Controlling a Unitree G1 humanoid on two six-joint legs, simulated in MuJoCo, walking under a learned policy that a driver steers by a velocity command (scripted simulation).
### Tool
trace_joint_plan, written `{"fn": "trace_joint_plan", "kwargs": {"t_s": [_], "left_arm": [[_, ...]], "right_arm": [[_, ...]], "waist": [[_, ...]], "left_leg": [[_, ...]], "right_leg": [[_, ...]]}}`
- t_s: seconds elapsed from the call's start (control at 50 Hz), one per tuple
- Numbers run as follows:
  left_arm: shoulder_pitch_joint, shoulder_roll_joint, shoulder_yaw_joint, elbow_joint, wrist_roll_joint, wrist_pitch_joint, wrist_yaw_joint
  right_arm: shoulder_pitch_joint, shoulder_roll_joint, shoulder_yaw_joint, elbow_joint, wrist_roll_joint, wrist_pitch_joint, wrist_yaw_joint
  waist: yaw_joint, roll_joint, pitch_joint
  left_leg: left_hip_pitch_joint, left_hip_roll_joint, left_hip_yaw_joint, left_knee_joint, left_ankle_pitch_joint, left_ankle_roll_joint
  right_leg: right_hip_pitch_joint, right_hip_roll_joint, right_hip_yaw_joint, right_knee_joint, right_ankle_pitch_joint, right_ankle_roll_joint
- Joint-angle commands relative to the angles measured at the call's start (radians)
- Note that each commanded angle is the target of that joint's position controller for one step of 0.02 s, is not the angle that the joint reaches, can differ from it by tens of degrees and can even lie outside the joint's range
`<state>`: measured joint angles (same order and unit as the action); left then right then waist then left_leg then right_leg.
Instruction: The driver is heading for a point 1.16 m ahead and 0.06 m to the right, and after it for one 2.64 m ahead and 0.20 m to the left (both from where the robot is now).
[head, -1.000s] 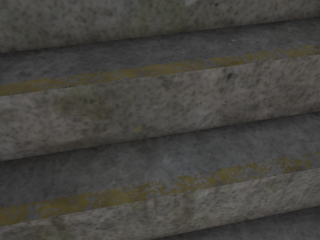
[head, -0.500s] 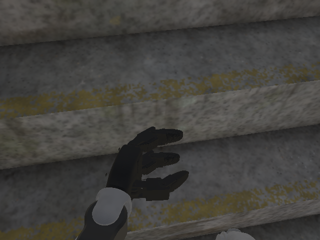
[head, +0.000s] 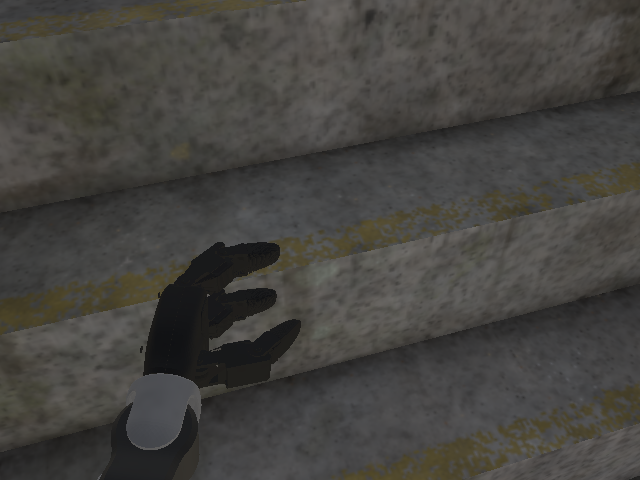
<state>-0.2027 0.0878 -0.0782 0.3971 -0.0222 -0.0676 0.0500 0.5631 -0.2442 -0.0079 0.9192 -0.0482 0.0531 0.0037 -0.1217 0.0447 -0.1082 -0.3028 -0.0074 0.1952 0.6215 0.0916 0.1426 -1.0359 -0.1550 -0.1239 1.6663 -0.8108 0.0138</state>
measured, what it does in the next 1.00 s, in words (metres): walks ahead: right foot 0.24 m higher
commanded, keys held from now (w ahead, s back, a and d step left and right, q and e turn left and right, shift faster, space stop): w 1.00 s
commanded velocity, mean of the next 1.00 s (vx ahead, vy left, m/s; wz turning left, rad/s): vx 0.50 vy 0.00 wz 0.00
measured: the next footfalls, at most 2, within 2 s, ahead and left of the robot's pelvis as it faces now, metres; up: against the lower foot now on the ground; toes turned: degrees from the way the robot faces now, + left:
right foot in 0.48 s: +0.22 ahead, -0.16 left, +0.24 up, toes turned -2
left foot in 1.14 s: +0.45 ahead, +0.09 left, +0.51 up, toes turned +3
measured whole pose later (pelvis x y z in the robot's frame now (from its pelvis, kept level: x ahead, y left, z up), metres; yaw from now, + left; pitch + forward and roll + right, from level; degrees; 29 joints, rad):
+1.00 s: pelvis +0.23 -0.06 +0.21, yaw +0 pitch +4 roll +3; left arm 0.65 -0.03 -0.06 1.20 0.05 -0.09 0.01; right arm -0.15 0.05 0.17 0.67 0.02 -0.07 0.07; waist 0.15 0.05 -0.07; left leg -1.49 0.01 -0.02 2.34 -0.02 0.11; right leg -0.20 -0.05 -0.02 0.44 -0.31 -0.01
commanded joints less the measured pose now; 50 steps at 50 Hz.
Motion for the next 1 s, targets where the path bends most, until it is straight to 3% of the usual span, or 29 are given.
{"fn": "trace_joint_plan", "kwargs": {"t_s": [0.02,0.04,0.06,0.08,0.1,0.12,0.14,0.22,0.3,0.32,0.34,0.36,0.38,0.4,0.42,0.46,0.48,0.5,0.52,0.54,0.56,0.62,0.64,0.72,0.74,0.82,0.9,0.94,1.0], "left_arm": [[0.019,-0.171,-0.071,-0.155,-0.003,-0.011,-0.024],[-0.003,-0.165,-0.065,-0.146,0.004,-0.041,-0.047],[0.1,-0.125,-0.05,-0.06,-0.018,-0.075,-0.078],[0.096,-0.088,-0.056,-0.064,-0.039,-0.07,-0.07],[-0.054,-0.068,-0.056,-0.075,-0.078,-0.038,-0.059],[-0.202,-0.035,-0.042,-0.054,-0.083,-0.02,-0.059],[-0.224,-0.062,-0.035,-0.052,-0.079,-0.004,-0.062],[-0.119,-0.109,-0.034,0.044,-0.053,0.003,-0.053],[-0.271,-0.155,-0.063,0.016,-0.02,-0.017,-0.065],[-0.3,-0.176,-0.077,-0.011,-0.037,-0.019,-0.068],[-0.337,-0.13,-0.079,-0.033,-0.036,-0.014,-0.081],[-0.413,-0.183,-0.1,-0.064,-0.03,-0.012,-0.081],[-0.339,-0.172,-0.102,-0.061,-0.024,-0.009,-0.093],[-0.263,-0.123,-0.075,-0.041,-0.026,-0.017,-0.108],[-0.187,-0.093,-0.052,-0.019,-0.011,-0.016,-0.098],[0.152,0.077,0.019,0.104,-0.013,0.01,-0.076],[0.357,0.14,0.048,0.169,-0.001,0.022,-0.072],[0.503,0.223,0.084,0.245,0.029,0.042,-0.089],[0.645,0.217,0.126,0.448,0.076,0.095,-0.047],[0.651,0.21,0.144,0.522,0.076,0.119,-0.015],[0.483,0.109,0.123,0.527,0.067,0.097,-0.014],[0.346,-0.053,0.097,0.667,0.059,0.007,-0.04],[0.496,-0.059,0.099,0.697,0.051,-0.006,-0.035],[0.735,0.048,0.136,0.751,0.041,-0.059,0.002],[0.76,0.008,0.107,0.728,0.044,-0.057,-0.04],[0.75,0.009,0.079,0.704,0.053,-0.052,-0.033],[0.846,0.015,0.054,0.738,0.086,-0.05,-0.039],[0.84,-0.003,0.042,0.745,0.072,-0.047,-0.046],[0.852,0.005,0.018,0.78,0.052,-0.024,-0.021]], "right_arm": [[-0.025,-0.14,-0.012,0.016,-0.004,-0.057,-0.005],[0.052,-0.161,-0.023,0.015,-0.005,-0.058,-0.028],[0.115,-0.168,-0.043,0.01,-0.011,-0.056,-0.021],[0.105,-0.308,-0.093,-0.035,0.022,-0.051,-0.045],[0.085,-0.315,-0.1,-0.063,0.0,-0.056,-0.071],[0.085,-0.17,-0.059,-0.075,-0.037,-0.054,-0.079],[0.058,-0.097,-0.034,-0.07,-0.054,-0.071,-0.075],[0.129,0.029,0.01,-0.028,-0.018,-0.067,-0.049],[0.199,0.029,0.013,0.025,0.006,-0.061,-0.053],[0.229,0.028,0.013,0.053,0.019,-0.056,-0.061],[0.191,0.009,0.01,0.056,0.038,-0.057,-0.073],[0.237,0.024,0.005,0.099,0.069,-0.047,-0.077],[0.179,0.011,0.01,0.127,0.064,-0.034,-0.071],[0.065,0.0,0.018,0.124,0.066,-0.05,-0.047],[0.121,-0.05,0.019,0.173,0.054,-0.066,-0.039],[0.063,-0.175,-0.011,0.199,0.051,-0.088,-0.044],[-0.022,-0.249,-0.034,0.171,0.046,-0.094,-0.044],[-0.095,-0.23,-0.038,0.118,0.032,-0.11,-0.05],[-0.15,-0.072,-0.06,0.013,0.089,-0.179,0.0],[-0.312,0.008,-0.043,-0.063,0.03,-0.193,0.039],[-0.35,0.152,-0.02,-0.153,-0.007,-0.198,0.041],[-0.299,0.282,0.034,-0.265,0.014,-0.191,-0.003],[-0.309,0.228,0.039,-0.211,-0.016,-0.196,-0.006],[-0.391,0.136,0.022,-0.181,0.009,-0.197,0.022],[-0.514,0.158,0.073,-0.214,0.016,-0.184,0.063],[-0.655,0.224,0.119,-0.261,0.05,-0.164,0.088],[-0.769,0.28,0.145,-0.301,0.095,-0.153,0.061],[-0.922,0.276,0.158,-0.372,0.083,-0.152,0.059],[-1.137,0.292,0.189,-0.475,0.05,-0.143,0.053]], "waist": [[0.158,0.011,-0.117],[0.149,-0.023,-0.07],[0.131,-0.2,-0.077],[0.134,-0.163,-0.102],[0.059,-0.254,-0.045],[-0.037,-0.373,0.062],[-0.016,-0.295,0.145],[-0.028,-0.077,0.195],[-0.064,0.028,0.21],[-0.056,0.084,0.224],[-0.04,0.096,0.257],[-0.056,0.13,0.243],[0.016,0.098,0.143],[0.099,0.088,0.038],[0.134,0.174,-0.119],[0.303,0.285,-0.238],[0.396,0.354,-0.228],[0.422,0.205,-0.257],[0.32,-0.072,-0.168],[0.307,-0.185,-0.066],[0.198,-0.184,0.033],[-0.003,-0.069,0.244],[0.108,0.068,0.168],[0.166,-0.063,0.041],[0.183,-0.011,-0.141],[0.146,-0.054,-0.027],[0.185,-0.176,0.118],[0.2,-0.129,0.182],[0.231,-0.186,0.104]], "left_leg": [[0.221,0.312,-0.407,-0.282,0.416,0.039],[0.429,0.352,-0.484,-0.206,0.665,0.036],[0.571,0.375,-0.562,-0.114,0.443,0.012],[0.656,0.539,-0.791,-0.251,-0.066,0.103],[0.605,0.617,-1.015,-0.407,-0.628,0.139],[0.545,0.516,-0.939,-0.428,-0.764,0.117],[0.4,0.486,-0.93,-0.455,-0.756,0.105],[0.304,0.313,-0.564,-0.362,-0.533,0.049],[0.269,0.31,-0.431,-0.474,-0.432,0.043],[0.286,0.327,-0.432,-0.554,-0.415,0.047],[0.224,0.309,-0.363,-0.692,-0.312,0.057],[0.207,0.339,-0.338,-0.776,-0.163,0.077],[0.224,0.299,-0.183,-0.744,0.15,0.059],[0.134,0.239,-0.043,-0.671,0.712,0.049],[0.158,0.273,-0.048,-0.581,1.362,0.092],[0.369,0.312,-0.042,-0.278,1.959,0.11],[0.499,0.357,-0.116,-0.117,1.827,0.136],[0.343,0.347,-0.201,0.063,1.528,0.166],[-0.04,0.088,-0.145,0.38,0.651,0.09],[-0.334,-0.051,-0.307,0.901,-0.017,0.098],[-0.507,-0.087,-0.45,1.338,-0.051,0.069],[-0.771,-0.107,-0.456,1.691,-0.024,0.084],[-0.717,-0.089,-0.419,1.492,0.014,0.061],[-0.859,-0.095,-0.299,1.36,-0.149,-0.022],[-0.844,-0.132,-0.412,1.372,-0.165,-0.026],[-1.023,-0.066,-0.354,1.459,-0.134,-0.018],[-1.442,-0.048,-0.38,2.079,-0.274,-0.011],[-1.434,0.006,-0.293,1.884,-0.24,-0.021],[-1.002,0.093,0.002,1.442,0.0,-0.062]], "right_leg": [[-0.207,0.032,0.156,0.536,0.159,0.006],[-0.525,0.074,0.199,0.693,0.059,0.038],[-0.712,0.083,0.252,0.777,0.334,0.016],[-0.848,-0.002,0.358,0.754,0.35,0.027],[-0.925,-0.055,0.403,0.71,0.46,0.049],[-0.92,0.008,0.34,0.678,0.638,0.081],[-0.847,0.02,0.367,0.69,0.707,0.079],[-0.808,0.074,0.248,0.743,0.792,0.038],[-0.786,0.055,0.094,0.578,0.766,0.021],[-0.812,0.032,0.088,0.55,0.675,0.016],[-0.662,0.021,-0.042,0.354,0.605,0.011],[-0.535,-0.012,-0.064,0.299,0.494,-0.016],[-0.329,0.014,-0.112,0.199,0.501,-0.047],[0.073,0.087,-0.208,-0.027,0.505,-0.09],[0.329,0.18,-0.255,0.017,0.454,-0.121],[0.478,0.247,-0.128,-0.174,0.231,-0.157],[0.561,0.217,0.053,-0.49,0.141,-0.165],[0.781,0.187,0.287,-0.654,0.187,-0.191],[0.777,0.066,0.698,-0.958,-0.071,-0.299],[0.719,0.002,1.025,-1.287,-0.32,-0.372],[0.589,0.004,0.97,-1.324,-0.204,-0.266],[0.35,0.006,0.519,-1.17,0.107,-0.155],[0.659,0.102,0.497,-1.122,0.345,-0.128],[1.15,0.04,0.468,-1.197,1.026,-0.135],[1.216,0.016,0.548,-1.181,0.913,-0.168],[1.026,-0.042,0.49,-1.251,0.714,-0.171],[0.997,-0.157,0.546,-1.355,0.531,-0.223],[0.873,-0.1,0.404,-1.406,0.548,-0.168],[0.553,-0.063,0.253,-1.603,0.73,-0.193]]}}
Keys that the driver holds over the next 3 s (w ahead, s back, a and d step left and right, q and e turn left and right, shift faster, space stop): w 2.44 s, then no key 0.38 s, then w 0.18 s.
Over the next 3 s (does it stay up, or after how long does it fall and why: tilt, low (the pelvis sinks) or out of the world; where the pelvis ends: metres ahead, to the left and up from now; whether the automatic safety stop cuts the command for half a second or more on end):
stays up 0.18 -0.06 0.19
